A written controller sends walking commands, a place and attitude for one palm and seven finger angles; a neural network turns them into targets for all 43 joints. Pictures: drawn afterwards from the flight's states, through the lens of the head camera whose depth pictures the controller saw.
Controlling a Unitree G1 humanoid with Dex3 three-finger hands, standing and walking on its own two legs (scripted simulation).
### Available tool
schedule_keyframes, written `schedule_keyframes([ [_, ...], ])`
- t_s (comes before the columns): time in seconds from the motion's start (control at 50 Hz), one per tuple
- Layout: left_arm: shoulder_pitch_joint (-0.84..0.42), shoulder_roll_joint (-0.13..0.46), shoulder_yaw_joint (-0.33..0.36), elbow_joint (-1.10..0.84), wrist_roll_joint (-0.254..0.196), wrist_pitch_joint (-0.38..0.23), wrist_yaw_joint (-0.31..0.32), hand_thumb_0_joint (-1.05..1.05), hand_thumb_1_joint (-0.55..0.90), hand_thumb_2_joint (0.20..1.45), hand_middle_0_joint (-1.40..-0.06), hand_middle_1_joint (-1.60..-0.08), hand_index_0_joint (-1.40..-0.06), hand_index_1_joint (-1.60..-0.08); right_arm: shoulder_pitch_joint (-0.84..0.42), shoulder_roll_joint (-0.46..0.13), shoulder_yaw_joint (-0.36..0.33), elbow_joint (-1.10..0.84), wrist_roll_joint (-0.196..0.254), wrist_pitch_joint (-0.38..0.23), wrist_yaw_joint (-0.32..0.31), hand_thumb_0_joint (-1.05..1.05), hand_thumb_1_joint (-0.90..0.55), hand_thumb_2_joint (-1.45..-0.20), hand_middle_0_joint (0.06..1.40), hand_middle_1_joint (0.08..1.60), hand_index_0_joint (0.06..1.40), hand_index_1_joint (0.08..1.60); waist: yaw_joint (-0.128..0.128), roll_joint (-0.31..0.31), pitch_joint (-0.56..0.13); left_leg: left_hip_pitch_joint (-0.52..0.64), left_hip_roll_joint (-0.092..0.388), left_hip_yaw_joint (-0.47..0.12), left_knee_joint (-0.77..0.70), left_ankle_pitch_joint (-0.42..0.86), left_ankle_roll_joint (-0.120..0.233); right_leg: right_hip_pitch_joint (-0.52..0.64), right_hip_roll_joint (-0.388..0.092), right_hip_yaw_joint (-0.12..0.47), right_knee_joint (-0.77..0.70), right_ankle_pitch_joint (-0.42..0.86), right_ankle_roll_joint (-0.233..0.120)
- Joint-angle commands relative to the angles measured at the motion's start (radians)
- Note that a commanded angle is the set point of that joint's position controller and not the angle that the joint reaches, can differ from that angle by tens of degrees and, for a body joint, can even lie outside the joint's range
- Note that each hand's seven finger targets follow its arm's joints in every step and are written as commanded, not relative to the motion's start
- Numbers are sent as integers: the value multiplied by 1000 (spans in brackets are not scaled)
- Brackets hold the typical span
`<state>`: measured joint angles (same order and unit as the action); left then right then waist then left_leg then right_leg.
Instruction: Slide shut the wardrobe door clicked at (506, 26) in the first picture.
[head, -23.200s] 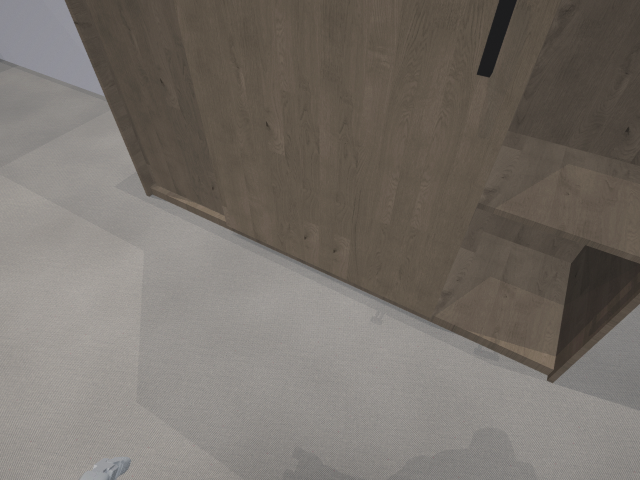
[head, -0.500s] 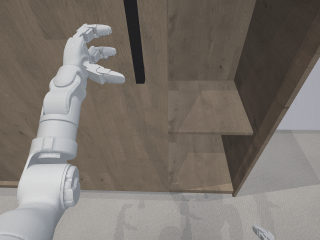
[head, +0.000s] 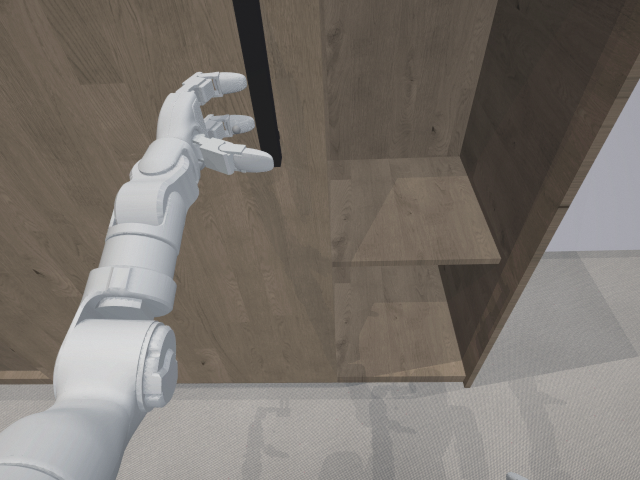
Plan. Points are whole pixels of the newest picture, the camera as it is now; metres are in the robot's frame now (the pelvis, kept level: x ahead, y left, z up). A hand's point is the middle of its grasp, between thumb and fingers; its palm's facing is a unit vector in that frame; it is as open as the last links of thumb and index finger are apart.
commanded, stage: feel for the door with the fingertips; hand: left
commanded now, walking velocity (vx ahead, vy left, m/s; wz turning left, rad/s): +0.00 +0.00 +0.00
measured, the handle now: (263, 83) +0.53 +0.07 +0.26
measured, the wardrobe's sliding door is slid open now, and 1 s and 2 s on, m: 0.41 0.41 0.41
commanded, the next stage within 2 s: slide the fingers in behind the handle in 0.72 s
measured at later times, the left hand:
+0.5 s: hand (238, 107) +0.48 +0.09 +0.26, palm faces +0.02 -1.00 +0.00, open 14.0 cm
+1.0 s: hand (239, 106) +0.49 +0.10 +0.25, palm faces +0.01 -1.00 +0.00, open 13.9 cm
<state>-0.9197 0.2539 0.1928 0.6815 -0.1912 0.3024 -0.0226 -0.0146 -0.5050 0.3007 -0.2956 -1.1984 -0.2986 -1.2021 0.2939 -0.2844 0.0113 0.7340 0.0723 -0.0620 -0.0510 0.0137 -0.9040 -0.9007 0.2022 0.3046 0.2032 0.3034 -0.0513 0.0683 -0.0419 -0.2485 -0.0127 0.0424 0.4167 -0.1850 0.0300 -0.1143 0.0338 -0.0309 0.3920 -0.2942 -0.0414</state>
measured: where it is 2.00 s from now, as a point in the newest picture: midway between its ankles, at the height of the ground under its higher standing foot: outside the picture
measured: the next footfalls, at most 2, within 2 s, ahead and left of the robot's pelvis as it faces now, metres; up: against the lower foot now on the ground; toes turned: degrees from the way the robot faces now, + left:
none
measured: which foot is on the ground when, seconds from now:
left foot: down 0.00-1.00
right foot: down 0.00-1.00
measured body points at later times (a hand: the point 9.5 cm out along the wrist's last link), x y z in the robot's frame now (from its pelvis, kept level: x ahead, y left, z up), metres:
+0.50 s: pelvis +0.00 +0.00 +0.00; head +0.01 -0.03 +0.45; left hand +0.47 +0.15 +0.26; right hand +0.07 -0.27 -0.13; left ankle +0.02 +0.10 -0.74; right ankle -0.06 -0.09 -0.74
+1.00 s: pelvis +0.01 +0.00 +0.00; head +0.02 -0.02 +0.45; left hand +0.48 +0.15 +0.26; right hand +0.07 -0.26 -0.13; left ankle +0.02 +0.10 -0.74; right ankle -0.06 -0.09 -0.74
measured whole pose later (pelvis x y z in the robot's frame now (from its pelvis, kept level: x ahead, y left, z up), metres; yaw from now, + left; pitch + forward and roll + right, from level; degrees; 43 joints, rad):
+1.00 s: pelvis +0.01 +0.00 +0.00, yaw -1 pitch +3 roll +0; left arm -1.05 0.29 0.25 0.86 -0.13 0.18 0.01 -0.02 -0.50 0.30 -0.32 -1.21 -0.31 -1.21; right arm 0.33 -0.28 0.00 0.74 0.05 -0.09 -0.03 0.01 -0.90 -0.90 0.20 0.30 0.20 0.30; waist -0.08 0.06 -0.05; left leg -0.28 -0.01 0.06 0.42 -0.19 0.03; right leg -0.15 0.04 -0.01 0.39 -0.30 -0.04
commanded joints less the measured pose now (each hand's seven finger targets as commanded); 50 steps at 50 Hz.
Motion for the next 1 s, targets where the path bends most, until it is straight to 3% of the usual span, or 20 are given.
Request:
schedule_keyframes([
  [0.0, -619, 219, 86, -380, -4, -155, 52, 0, -500, 300, -300, -1200, -300, -1200, -84, -105, -39, -137, -14, -74, -2, 0, -900, -900, 200, 300, 200, 300, 4, -99, -366, 320, 17, -59, 19, 310, 39, -52, -11, 33, -45, 421, 25],
  [0.04, -578, 244, 110, -358, 13, -163, 71, 0, -500, 300, -300, -1200, -300, -1200, -84, -102, -38, -131, -16, -73, 1, 0, -900, -900, 200, 300, 200, 300, 15, -112, -373, 305, 16, -49, 16, 315, 37, -27, -13, 36, -38, 437, 27],
  [0.06, -570, 213, 78, -324, 23, -154, 73, 0, -500, 300, -300, -1200, -300, -1200, -85, -99, -35, -129, -13, -68, 2, 0, -900, -900, 200, 300, 200, 300, 8, -113, -335, 289, 15, -44, 11, 294, 38, -42, -13, 37, -42, 422, 28],
  [0.08, -553, 236, 87, -274, 39, -143, 81, 0, -500, 300, -300, -1200, -300, -1200, -71, -105, -38, -117, -16, -59, 2, 0, -900, -900, 200, 300, 200, 300, 11, -132, -312, 264, 17, -41, 6, 273, 37, -35, -16, 34, -48, 403, 28],
  [0.1, -586, 193, 47, -275, 42, -134, 78, 0, -500, 300, -300, -1200, -300, -1200, -76, -105, -35, -122, -14, -59, 3, 0, -900, -900, 200, 300, 200, 300, -2, -110, -291, 265, 15, -41, 1, 263, 37, -57, -13, 33, -49, 399, 28],
  [0.16, -614, 175, 19, -195, 56, -97, 69, 0, -500, 300, -300, -1200, -300, -1200, -65, -107, -37, -116, -8, -53, 0, 0, -900, -900, 200, 300, 200, 300, -19, -82, -252, 267, 14, -41, 7, 229, 37, -108, -13, 37, -62, 365, 29],
  [0.2, -625, 170, 19, -157, 49, -86, 62, 0, -500, 300, -300, -1200, -300, -1200, -57, -111, -37, -114, -9, -49, -3, 0, -900, -900, 200, 300, 200, 300, -21, -80, -254, 265, 12, -45, 9, 225, 37, -110, -13, 37, -66, 359, 26],
  [0.24, -649, 191, 40, -98, 33, -83, 50, 0, -500, 300, -300, -1200, -300, -1200, -43, -118, -37, -105, -12, -49, -8, 0, -900, -900, 200, 300, 200, 300, -26, -135, -259, 237, 9, -46, 6, 211, 37, -98, -14, 38, -64, 368, 30],
  [0.32, -651, 240, 82, -27, 30, -121, 37, 0, -500, 300, -300, -1200, -300, -1200, -15, -123, -38, -99, -16, -50, -10, 0, -900, -900, 200, 300, 200, 300, -21, -156, -273, 199, 5, -38, 10, 214, 39, -68, -22, 45, -56, 404, 33],
  [0.36, -686, 218, 55, -44, 45, -154, 35, 0, -500, 300, -300, -1200, -300, -1200, -1, -120, -41, -100, -17, -56, -6, 0, -900, -900, 200, 300, 200, 300, -31, -141, -289, 219, 7, -37, 14, 240, 40, -75, -21, 42, -47, 424, 32],
  [0.42, -694, 245, 68, -68, 53, -193, 31, 0, -500, 300, -300, -1200, -300, -1200, 10, -123, -47, -102, -17, -62, -1, 0, -900, -900, 200, 300, 200, 300, -28, -116, -330, 246, 9, -37, 22, 275, 41, -62, -19, 45, -41, 450, 29],
  [0.5, -702, 235, 65, -30, 50, -198, 20, 0, -500, 300, -300, -1200, -300, -1200, 28, -129, -52, -92, -16, -66, 1, 0, -900, -900, 200, 300, 200, 300, -36, -123, -302, 238, 9, -37, 27, 268, 43, -82, -15, 41, -46, 450, 30],
  [0.56, -725, 266, 85, -60, 52, -196, 17, 0, -500, 300, -300, -1200, -300, -1200, 37, -131, -56, -92, -15, -68, 1, 0, -900, -900, 200, 300, 200, 300, -31, -80, -348, 264, 8, -38, 33, 305, 40, -71, -14, 41, -37, 478, 26],
  [0.62, -704, 236, 72, -108, 50, -203, 23, 0, -500, 300, -300, -1200, -300, -1200, 32, -126, -57, -98, -17, -72, 7, 0, -900, -900, 200, 300, 200, 300, -27, -59, -371, 299, 13, -42, 38, 353, 39, -74, -8, 36, -33, 494, 23],
  [0.68, -672, 268, 101, -57, 43, -192, 25, 0, -500, 300, -300, -1200, -300, -1200, 43, -135, -61, -84, -17, -64, 4, 0, -900, -900, 200, 300, 200, 300, -26, -142, -329, 243, 16, -33, 29, 324, 42, -48, -11, 35, -43, 497, 29],
  [0.78, -706, 221, 50, -67, 58, -191, 27, 0, -500, 300, -300, -1200, -300, -1200, 46, -129, -60, -80, -17, -68, 7, 0, -900, -900, 200, 300, 200, 300, -38, -69, -315, 273, 17, -34, 34, 322, 40, -100, -10, 34, -42, 457, 25],
  [0.82, -726, 242, 70, -41, 59, -186, 31, 0, -500, 300, -300, -1200, -300, -1200, 53, -133, -58, -73, -18, -72, 8, 0, -900, -900, 200, 300, 200, 300, -45, -80, -305, 269, 17, -39, 36, 299, 40, -126, -8, 36, -44, 433, 28],
  [0.84, -712, 256, 91, -34, 55, -187, 31, 0, -500, 300, -300, -1200, -300, -1200, 54, -133, -59, -76, -19, -73, 7, 0, -900, -900, 200, 300, 200, 300, -39, -112, -313, 260, 16, -39, 35, 299, 42, -110, -7, 38, -43, 443, 29],
  [0.86, -696, 266, 98, -41, 54, -188, 29, 0, -500, 300, -300, -1200, -300, -1200, 48, -133, -58, -82, -19, -71, 7, 0, -900, -900, 200, 300, 200, 300, -30, -93, -325, 256, 15, -36, 31, 303, 40, -92, -9, 38, -39, 454, 27],
  [0.98, -634, 217, 67, -108, 47, -197, 23, 0, -500, 300, -300, -1200, -300, -1200, 24, -126, -60, -106, -17, -69, 11, 0, -900, -900, 200, 300, 200, 300, -18, -98, -368, 295, 19, -37, 36, 352, 41, -67, -9, 32, -33, 481, 24],
])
